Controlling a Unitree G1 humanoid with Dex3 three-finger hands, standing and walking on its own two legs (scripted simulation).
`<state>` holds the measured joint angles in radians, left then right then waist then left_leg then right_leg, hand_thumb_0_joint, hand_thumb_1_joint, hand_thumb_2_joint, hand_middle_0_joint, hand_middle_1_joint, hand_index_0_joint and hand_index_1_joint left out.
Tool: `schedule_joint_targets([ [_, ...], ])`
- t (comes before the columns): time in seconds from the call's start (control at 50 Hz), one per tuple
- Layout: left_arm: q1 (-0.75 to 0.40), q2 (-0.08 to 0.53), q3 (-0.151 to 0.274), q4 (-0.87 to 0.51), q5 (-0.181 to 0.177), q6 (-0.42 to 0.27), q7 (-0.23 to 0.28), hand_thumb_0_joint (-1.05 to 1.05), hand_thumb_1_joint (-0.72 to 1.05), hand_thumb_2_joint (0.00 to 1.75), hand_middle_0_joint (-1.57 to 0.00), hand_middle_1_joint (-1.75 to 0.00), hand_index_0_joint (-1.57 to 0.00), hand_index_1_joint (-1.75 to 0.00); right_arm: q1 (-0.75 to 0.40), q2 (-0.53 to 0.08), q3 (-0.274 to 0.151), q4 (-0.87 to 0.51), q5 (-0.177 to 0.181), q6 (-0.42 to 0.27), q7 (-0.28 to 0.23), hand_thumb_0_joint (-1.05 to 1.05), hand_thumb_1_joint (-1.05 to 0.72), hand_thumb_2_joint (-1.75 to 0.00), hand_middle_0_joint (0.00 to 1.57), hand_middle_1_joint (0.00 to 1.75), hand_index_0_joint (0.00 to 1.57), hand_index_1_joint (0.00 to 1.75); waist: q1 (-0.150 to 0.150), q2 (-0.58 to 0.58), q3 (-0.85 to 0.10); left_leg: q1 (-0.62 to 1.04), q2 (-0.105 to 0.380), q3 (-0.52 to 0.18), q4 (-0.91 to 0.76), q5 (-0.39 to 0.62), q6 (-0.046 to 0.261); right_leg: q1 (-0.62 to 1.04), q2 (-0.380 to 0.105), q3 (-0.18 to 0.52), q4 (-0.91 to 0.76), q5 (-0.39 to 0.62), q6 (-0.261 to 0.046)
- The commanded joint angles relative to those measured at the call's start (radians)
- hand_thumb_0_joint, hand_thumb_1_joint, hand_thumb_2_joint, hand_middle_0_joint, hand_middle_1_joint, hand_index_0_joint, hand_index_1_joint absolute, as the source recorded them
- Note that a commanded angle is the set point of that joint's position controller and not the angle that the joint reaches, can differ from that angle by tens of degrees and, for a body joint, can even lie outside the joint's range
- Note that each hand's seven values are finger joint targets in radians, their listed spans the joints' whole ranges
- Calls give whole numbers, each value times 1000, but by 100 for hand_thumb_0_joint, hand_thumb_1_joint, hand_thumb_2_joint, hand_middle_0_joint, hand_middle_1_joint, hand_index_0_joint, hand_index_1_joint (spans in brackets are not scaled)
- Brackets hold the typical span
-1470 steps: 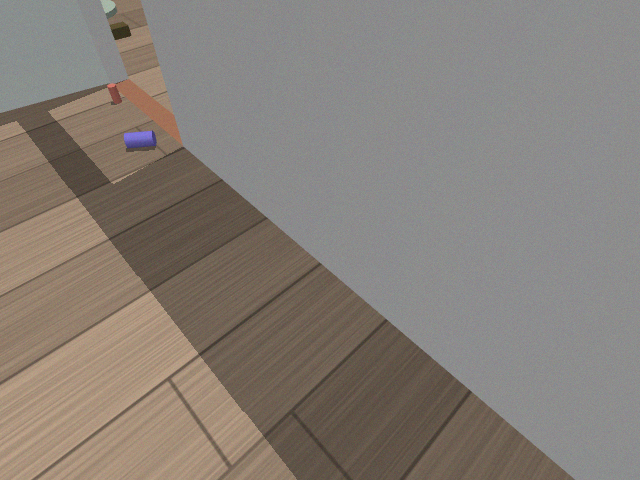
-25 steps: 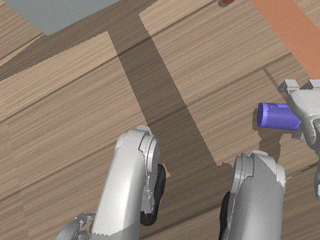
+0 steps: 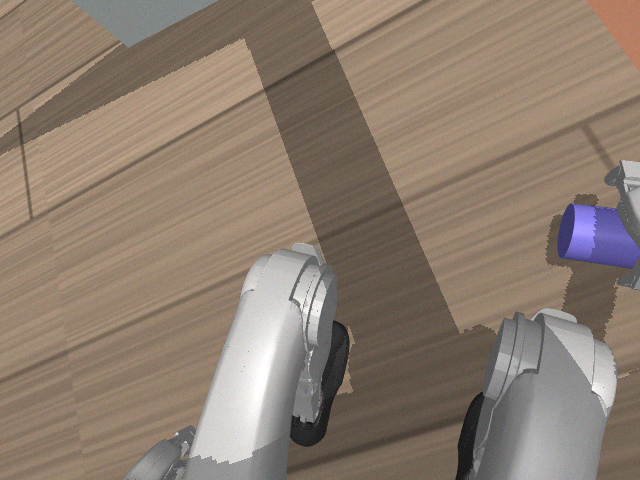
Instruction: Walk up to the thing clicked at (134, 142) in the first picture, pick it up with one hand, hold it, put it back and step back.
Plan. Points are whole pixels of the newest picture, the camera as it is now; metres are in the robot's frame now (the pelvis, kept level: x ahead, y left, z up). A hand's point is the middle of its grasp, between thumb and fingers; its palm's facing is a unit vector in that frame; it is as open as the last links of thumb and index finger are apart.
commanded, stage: close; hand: right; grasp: from above
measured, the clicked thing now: (623, 238) +0.44 -0.27 -0.26
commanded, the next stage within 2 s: settle in 1.86 s
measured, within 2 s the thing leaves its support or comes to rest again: neither
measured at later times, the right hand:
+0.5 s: hand (631, 243) +0.42 -0.27 -0.22, palm faces -0.46 +0.07 -0.89, open 11.7 cm
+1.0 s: hand (628, 239) +0.43 -0.27 -0.23, palm faces -0.46 +0.08 -0.89, open 10.8 cm
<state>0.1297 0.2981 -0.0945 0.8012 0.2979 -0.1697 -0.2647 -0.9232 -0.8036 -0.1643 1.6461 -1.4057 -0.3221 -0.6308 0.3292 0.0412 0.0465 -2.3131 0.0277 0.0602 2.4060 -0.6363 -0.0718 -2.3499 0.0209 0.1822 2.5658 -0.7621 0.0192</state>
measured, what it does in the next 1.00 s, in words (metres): stands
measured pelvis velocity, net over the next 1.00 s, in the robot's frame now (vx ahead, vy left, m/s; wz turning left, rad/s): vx -0.01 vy -0.01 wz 0.04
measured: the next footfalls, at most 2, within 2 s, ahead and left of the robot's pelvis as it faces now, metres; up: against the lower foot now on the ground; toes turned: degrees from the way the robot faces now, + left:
none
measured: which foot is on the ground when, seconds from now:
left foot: down 0.00-1.00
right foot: down 0.00-1.00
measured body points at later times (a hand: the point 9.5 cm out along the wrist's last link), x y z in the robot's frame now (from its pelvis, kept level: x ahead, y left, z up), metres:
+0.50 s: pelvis -0.01 -0.01 +0.00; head +0.23 -0.11 +0.36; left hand +0.03 +0.27 -0.07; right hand +0.44 -0.27 -0.17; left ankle +0.11 +0.14 -0.26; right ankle +0.06 -0.12 -0.26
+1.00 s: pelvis -0.01 -0.01 +0.00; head +0.24 -0.10 +0.36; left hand +0.04 +0.27 -0.06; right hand +0.45 -0.27 -0.18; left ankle +0.11 +0.14 -0.26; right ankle +0.06 -0.12 -0.26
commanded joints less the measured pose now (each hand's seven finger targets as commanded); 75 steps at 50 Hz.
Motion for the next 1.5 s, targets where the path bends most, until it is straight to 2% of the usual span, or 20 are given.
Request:
schedule_joint_targets([
  [0.0, 211, 306, 83, 0, -3, -7, -6, 0, 89, 90, -20, -30, -20, -30, -263, -230, -23, -116, 18, -4, -50, 0, 44, -97, 6, 101, 8, 99, 34, -370, -665, 371, -49, 148, -180, 253, 66, 507, 11, -125, -270, 287, -43],
  [0.1, 186, 307, 65, 0, 1, -19, -18, 0, 88, 89, -20, -30, -20, -30, -270, -217, 4, -62, 11, 3, -61, 0, 27, -100, 16, 103, 19, 100, 41, -361, -616, 351, -56, 153, -187, 215, 70, 473, 8, -122, -266, 245, -44],
  [0.12, 196, 319, 67, 3, 4, -19, -19, 0, 89, 89, -20, -30, -20, -30, -277, -239, -11, -65, 10, 1, -65, 0, 25, -101, 19, 102, 21, 100, 47, -375, -624, 359, -56, 158, -186, 221, 67, 480, 8, -119, -269, 252, -44],
  [0.16, 177, 317, 62, -1, 0, -23, -21, 0, 89, 89, -20, -30, -20, -30, -268, -237, -1, -51, 9, 3, -73, 0, 21, -98, 21, 102, 24, 98, 34, -381, -616, 354, -60, 161, -183, 211, 72, 473, 6, -111, -279, 247, -41],
  [0.24, 150, 325, 54, -8, 13, -36, -29, 0, 88, 89, -20, -30, -20, -30, -295, -211, 27, -18, 3, 12, -82, 0, 18, -89, 22, 97, 26, 92, 56, -373, -580, 310, -59, 176, -179, 178, 67, 473, 4, -100, -278, 213, -40],
  [0.32, 146, 334, 39, -17, 17, -47, -33, 0, 89, 89, -20, -30, -20, -30, -293, -230, 26, -6, -2, 15, -93, 0, 12, -85, 25, 97, 31, 90, 66, -367, -567, 322, -58, 179, -183, 190, 60, 483, 1, -95, -282, 221, -40],
  [0.44, 121, 351, 30, -22, 21, -69, -39, 0, 89, 89, -20, -30, -20, -30, -310, -212, 57, 2, 8, 23, -106, 0, 7, -79, 30, 93, 36, 87, 81, -377, -549, 341, -64, 175, -196, 177, 61, 465, 1, -99, -270, 196, -45],
  [0.48, 129, 354, 24, -17, 21, -73, -45, 0, 89, 89, -20, -30, -20, -30, -309, -227, 47, -2, 13, 25, -113, 0, 5, -79, 32, 91, 38, 85, 81, -379, -551, 338, -60, 182, -192, 188, 57, 485, -4, -83, -284, 216, -40],
  [0.52, 106, 352, 25, -19, 22, -83, -45, 0, 89, 89, -20, -30, -20, -30, -313, -199, 72, 9, 17, 30, -113, 0, 3, -77, 34, 91, 40, 85, 83, -389, -542, 334, -64, 181, -195, 173, 64, 475, -3, -88, -276, 192, -40],
  [0.54, 117, 357, 19, -26, 23, -84, -48, 0, 89, 90, -20, -30, -20, -30, -313, -224, 56, 3, 19, 30, -118, 0, 2, -76, 34, 91, 41, 84, 84, -381, -551, 352, -64, 182, -201, 177, 62, 474, -5, -83, -281, 196, -40],
  [0.72, 109, 368, 22, -24, 10, -104, -66, 0, 89, 90, -20, -30, -20, -30, -327, -226, 60, -15, 29, 56, -125, 0, -6, -70, 41, 87, 47, 80, 82, -400, -560, 355, -62, 181, -189, 203, 69, 482, -7, -75, -282, 216, -34],
  [0.78, 126, 365, 20, -13, 6, -97, -68, 0, 90, 90, -20, -30, -20, -30, -319, -255, 25, -11, 31, 57, -127, 0, -8, -69, 44, 84, 50, 78, 80, -400, -565, 366, -61, 185, -193, 220, 68, 483, -8, -69, -294, 242, -34],
  [0.88, 124, 370, 23, -27, -2, -98, -69, 0, 90, 90, -20, -30, -20, -30, -333, -221, 60, 4, 39, 50, -104, 0, -13, -70, 48, 84, 54, 78, 92, -406, -545, 371, -63, 177, -205, 197, 70, 465, -4, -82, -287, 205, -39],
  [0.9, 139, 370, 24, -23, 1, -96, -70, 0, 90, 90, -20, -30, -20, -30, -310, -244, 36, 21, 41, 48, -101, 0, -15, -70, 49, 84, 55, 78, 89, -379, -560, 388, -62, 180, -205, 210, 67, 468, -5, -80, -278, 218, -41],
  [1.02, 147, 376, 22, -23, 0, -87, -66, 0, 90, 90, -20, -30, -20, -30, -319, -270, 30, -10, 39, 27, -91, 0, -21, -74, 57, 81, 61, 77, 87, -391, -567, 390, -61, 184, -208, 207, 67, 471, -6, -74, -292, 223, -40],
  [1.14, 146, 364, 19, -32, -1, -80, -58, 0, 90, 90, -20, -30, -20, -30, -300, -272, 30, -19, 35, 22, -89, 0, -25, -73, 61, 78, 64, 74, 75, -389, -570, 391, -65, 180, -211, 196, 73, 462, -4, -83, -288, 211, -40],
  [1.16, 133, 363, 21, -36, -2, -81, -56, 0, 90, 90, -20, -30, -20, -30, -297, -255, 49, -13, 32, 25, -86, 0, -26, -72, 62, 78, 65, 74, 71, -391, -562, 378, -65, 176, -207, 189, 77, 463, -5, -81, -290, 204, -36],
  [1.3, 158, 363, 29, -36, 2, -76, -59, 0, 90, 90, -20, -30, -20, -30, -277, -266, 17, -31, 26, 25, -92, 0, -35, -75, 70, 75, 72, 73, 65, -400, -585, 391, -65, 181, -203, 223, 74, 480, -6, -80, -292, 243, -35],
  [1.42, 153, 366, 29, -35, -3, -85, -58, 0, 90, 90, -20, -30, -20, -30, -304, -252, 33, -22, 29, 35, -83, 0, -39, -76, 75, 71, 76, 70, 83, -387, -549, 359, -61, 179, -203, 194, 71, 474, -5, -84, -284, 209, -37],
  [1.48, 145, 365, 33, -34, -7, -80, -51, 0, 90, 90, -20, -30, -20, -30, -304, -267, 31, -28, 27, 35, -87, 0, -41, -77, 78, 69, 78, 69, 69, -382, -559, 367, -61, 172, -211, 178, 77, 457, -4, -84, -289, 195, -37],
])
